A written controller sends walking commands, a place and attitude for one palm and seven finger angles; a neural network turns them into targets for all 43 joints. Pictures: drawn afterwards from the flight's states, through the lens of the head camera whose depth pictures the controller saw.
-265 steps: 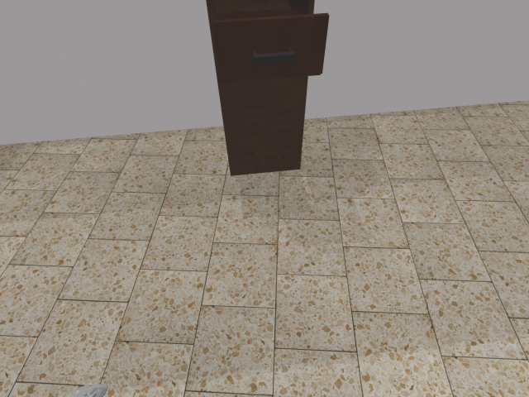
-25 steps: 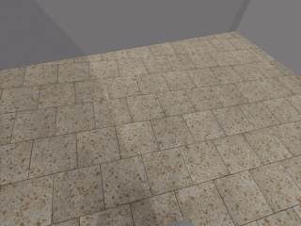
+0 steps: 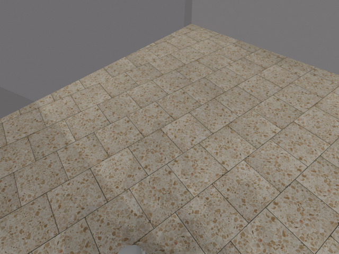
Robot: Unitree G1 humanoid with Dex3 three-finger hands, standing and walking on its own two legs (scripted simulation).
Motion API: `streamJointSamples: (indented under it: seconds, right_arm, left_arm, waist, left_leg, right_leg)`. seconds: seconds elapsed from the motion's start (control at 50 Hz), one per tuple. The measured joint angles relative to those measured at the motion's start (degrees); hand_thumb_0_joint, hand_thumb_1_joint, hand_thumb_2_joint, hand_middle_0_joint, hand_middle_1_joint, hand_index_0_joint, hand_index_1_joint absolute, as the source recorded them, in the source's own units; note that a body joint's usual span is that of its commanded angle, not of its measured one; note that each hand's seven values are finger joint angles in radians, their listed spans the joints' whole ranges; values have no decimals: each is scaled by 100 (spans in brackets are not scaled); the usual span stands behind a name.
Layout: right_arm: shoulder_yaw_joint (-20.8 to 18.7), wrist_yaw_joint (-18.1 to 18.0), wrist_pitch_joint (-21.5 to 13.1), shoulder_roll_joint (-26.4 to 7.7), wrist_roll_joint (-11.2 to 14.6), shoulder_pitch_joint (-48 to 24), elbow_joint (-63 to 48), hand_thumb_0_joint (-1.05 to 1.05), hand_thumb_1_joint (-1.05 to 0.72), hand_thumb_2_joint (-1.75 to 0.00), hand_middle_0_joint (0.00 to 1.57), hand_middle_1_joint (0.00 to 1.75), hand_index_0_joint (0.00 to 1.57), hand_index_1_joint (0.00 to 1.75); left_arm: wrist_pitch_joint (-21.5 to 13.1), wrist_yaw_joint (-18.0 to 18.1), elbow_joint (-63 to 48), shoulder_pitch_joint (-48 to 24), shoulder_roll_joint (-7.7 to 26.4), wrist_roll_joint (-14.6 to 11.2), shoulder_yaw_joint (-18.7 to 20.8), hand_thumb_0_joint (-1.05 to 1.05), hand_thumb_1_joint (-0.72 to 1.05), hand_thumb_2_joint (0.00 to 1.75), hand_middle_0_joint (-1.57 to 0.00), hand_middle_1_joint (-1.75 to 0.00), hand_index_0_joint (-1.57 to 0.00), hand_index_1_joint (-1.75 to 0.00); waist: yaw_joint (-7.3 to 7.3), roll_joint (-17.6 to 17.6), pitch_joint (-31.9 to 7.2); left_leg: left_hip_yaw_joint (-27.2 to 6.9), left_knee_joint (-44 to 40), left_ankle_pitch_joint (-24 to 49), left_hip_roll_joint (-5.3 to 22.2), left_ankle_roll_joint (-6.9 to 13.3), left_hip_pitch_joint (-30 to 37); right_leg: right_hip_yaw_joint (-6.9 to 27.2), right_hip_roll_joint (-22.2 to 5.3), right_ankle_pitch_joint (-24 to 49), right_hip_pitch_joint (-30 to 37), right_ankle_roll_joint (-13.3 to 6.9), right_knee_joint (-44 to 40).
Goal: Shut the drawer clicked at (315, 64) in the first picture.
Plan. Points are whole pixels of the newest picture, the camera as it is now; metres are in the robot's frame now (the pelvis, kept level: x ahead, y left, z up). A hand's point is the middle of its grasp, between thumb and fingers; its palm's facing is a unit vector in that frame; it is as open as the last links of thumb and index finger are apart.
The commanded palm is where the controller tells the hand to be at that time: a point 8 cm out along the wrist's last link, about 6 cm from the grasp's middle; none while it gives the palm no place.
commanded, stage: walk to a spot facing it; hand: left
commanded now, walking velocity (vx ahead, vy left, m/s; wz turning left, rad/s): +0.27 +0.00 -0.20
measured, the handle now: out of the picture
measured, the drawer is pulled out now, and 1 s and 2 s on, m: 0.29 0.29 0.29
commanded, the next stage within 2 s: turn to face it in 0.38 s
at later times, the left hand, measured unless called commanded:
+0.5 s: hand out of the picture +0.15 +0.26 -0.18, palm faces -0.13 -0.98 -0.16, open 7.3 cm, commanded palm none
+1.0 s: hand (108, 213) +0.27 +0.21 -0.16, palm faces -0.01 -0.98 -0.20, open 7.2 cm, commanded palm none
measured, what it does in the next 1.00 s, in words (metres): walks ahead: left foot, then right foot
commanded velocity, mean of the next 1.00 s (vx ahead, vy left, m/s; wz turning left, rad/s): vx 0.06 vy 0.00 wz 0.12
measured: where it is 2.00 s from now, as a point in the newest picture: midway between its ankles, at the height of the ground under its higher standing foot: outside the picture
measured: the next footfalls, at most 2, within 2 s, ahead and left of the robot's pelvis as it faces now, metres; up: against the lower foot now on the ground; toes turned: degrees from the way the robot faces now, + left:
left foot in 0.28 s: +0.16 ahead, +0.14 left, +0.00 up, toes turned +0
right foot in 0.76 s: +0.18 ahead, -0.09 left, +0.00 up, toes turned -16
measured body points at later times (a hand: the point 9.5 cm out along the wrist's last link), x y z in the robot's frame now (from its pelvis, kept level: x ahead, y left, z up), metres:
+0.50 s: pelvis +0.11 +0.07 +0.00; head +0.14 +0.10 +0.45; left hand +0.16 +0.31 -0.17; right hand +0.13 -0.18 -0.13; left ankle +0.12 +0.14 -0.74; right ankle +0.07 -0.07 -0.65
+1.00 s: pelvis +0.14 +0.05 -0.01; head +0.17 +0.04 +0.44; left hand +0.27 +0.26 -0.15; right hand +0.12 -0.18 -0.17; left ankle +0.14 +0.17 -0.69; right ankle +0.14 -0.08 -0.74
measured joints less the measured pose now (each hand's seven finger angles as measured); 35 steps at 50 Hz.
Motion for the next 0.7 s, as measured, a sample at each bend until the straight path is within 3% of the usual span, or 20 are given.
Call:
streamJointSamples:
  seconds: [0.12, 0.24, 0.28, 0.3, 0.34, 0.4, 0.5, 0.58, 0.7]
  right_arm:
    - [32, 31, -71, 103, 16, -228, -33, 1, -91, -90, 20, 30, 20, 30]
    - [121, 22, -210, 281, 76, -528, -103, 1, -91, -90, 20, 30, 20, 30]
    - [185, -12, -346, 331, 91, -590, -179, 1, -90, -90, 20, 30, 20, 30]
    - [209, -40, -435, 361, 72, -629, -208, 0, -90, -90, 20, 30, 20, 30]
    - [275, -75, -506, 466, 56, -667, -266, 0, -90, -90, 20, 30, 20, 30]
    - [347, -141, -525, 631, 59, -520, -269, 0, -90, -90, 20, 30, 20, 30]
    - [232, -290, -535, 650, 122, -209, -101, -2, -94, -90, 21, 30, 20, 30]
    - [244, -292, -507, 589, 91, 92, 160, -1, -94, -90, 20, 30, 20, 30]
    - [276, -243, -377, 704, 75, 633, 681, 0, -92, -90, 20, 30, 20, 30]
  left_arm:
    - [-83, 12, 290, 455, -89, 45, -8, 0, 91, 90, -20, -30, -21, -30]
    - [-61, 55, 621, 892, -54, 73, 31, 0, 91, 90, -20, -30, -21, -30]
    - [-12, 56, 702, 1050, -31, 52, 71, 0, 91, 90, -20, -30, -21, -30]
    - [28, 46, 748, 1091, -16, 29, 98, 0, 91, 90, -20, -30, -21, -30]
    - [137, 27, 850, 1059, 40, 35, 144, 1, 91, 90, -20, -30, -21, -30]
    - [246, -37, 891, 897, 133, 88, 222, 1, 91, 90, -20, -30, -20, -30]
    - [307, -41, 655, 526, 217, 90, 322, 1, 91, 90, -19, -30, -20, -30]
    - [303, 48, 541, 112, 258, 92, 293, 1, 92, 90, -19, -30, -20, -30]
    - [199, 167, 503, -541, 118, 58, 40, 0, 92, 90, -19, -30, -20, -30]
  waist:
    - [181, -53, -76]
    - [446, -222, -52]
    - [500, -271, -45]
    - [498, -301, -32]
    - [519, -415, 49]
    - [471, -483, 89]
    - [382, -473, 112]
    - [207, -456, 114]
    - [-109, -417, 93]
  left_leg:
    - [-51, -709, 45, -122, 49, 83]
    - [47, -1993, -134, -389, 192, 602]
    - [124, -2798, 122, -449, 249, 1043]
    - [187, -2860, 361, -455, 424, 1083]
    - [412, -2594, 164, -447, 740, 1128]
    - [652, -2871, 43, -417, 869, 1470]
    - [972, -3477, 159, -380, 884, 1951]
    - [1044, -3604, 103, -373, 887, 2118]
    - [836, -3438, -86, -512, 820, 2150]
  right_leg:
    - [188, 93, -15, 272, 32, -267]
    - [415, 55, -319, 443, 217, -134]
    - [536, 65, -607, 353, 313, 259]
    - [559, 66, -864, 157, 284, 765]
    - [425, -15, -1413, -424, 271, 2231]
    - [75, -220, -1157, -1233, 356, 3764]
    - [-110, -473, -508, -2044, 583, 4381]
    - [-162, -561, -288, -2065, 629, 3815]
    - [-366, -589, -376, -1084, 599, 1712]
